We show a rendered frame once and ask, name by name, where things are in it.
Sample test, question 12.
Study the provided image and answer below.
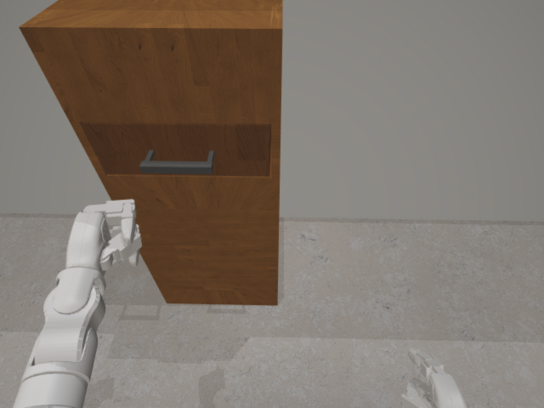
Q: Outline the robot left hand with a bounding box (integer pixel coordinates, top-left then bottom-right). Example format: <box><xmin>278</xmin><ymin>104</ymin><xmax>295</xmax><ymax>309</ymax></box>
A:
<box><xmin>65</xmin><ymin>199</ymin><xmax>142</xmax><ymax>276</ymax></box>

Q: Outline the cabinet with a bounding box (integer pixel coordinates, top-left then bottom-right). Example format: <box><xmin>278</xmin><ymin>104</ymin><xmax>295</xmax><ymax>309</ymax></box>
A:
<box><xmin>19</xmin><ymin>0</ymin><xmax>283</xmax><ymax>306</ymax></box>

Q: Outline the robot right hand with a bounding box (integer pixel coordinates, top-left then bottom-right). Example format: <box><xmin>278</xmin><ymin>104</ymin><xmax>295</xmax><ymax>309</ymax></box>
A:
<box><xmin>401</xmin><ymin>347</ymin><xmax>467</xmax><ymax>408</ymax></box>

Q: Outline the drawer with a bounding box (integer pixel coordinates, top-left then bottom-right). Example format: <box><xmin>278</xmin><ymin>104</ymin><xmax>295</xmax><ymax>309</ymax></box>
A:
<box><xmin>82</xmin><ymin>122</ymin><xmax>271</xmax><ymax>176</ymax></box>

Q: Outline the handle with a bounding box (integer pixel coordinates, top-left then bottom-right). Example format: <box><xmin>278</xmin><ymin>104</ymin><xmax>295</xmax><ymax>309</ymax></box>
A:
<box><xmin>139</xmin><ymin>150</ymin><xmax>215</xmax><ymax>174</ymax></box>

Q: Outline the robot left forearm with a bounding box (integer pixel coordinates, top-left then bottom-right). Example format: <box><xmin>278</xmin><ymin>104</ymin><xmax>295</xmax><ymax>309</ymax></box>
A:
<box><xmin>13</xmin><ymin>267</ymin><xmax>106</xmax><ymax>408</ymax></box>

